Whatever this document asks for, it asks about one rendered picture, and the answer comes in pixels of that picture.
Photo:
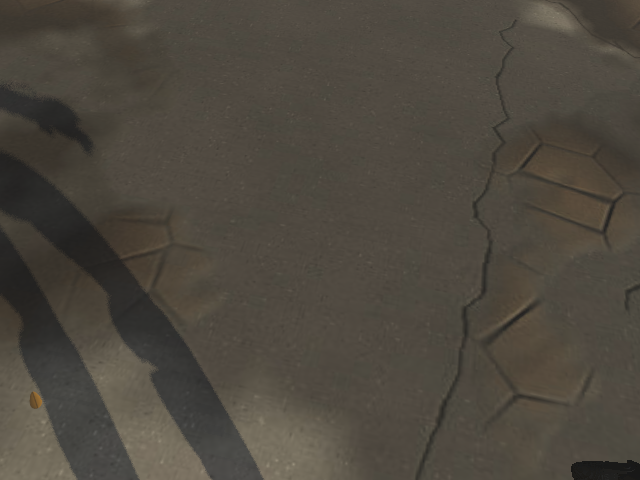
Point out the right robot hand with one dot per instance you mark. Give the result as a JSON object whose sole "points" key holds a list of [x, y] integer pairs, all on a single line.
{"points": [[599, 470]]}

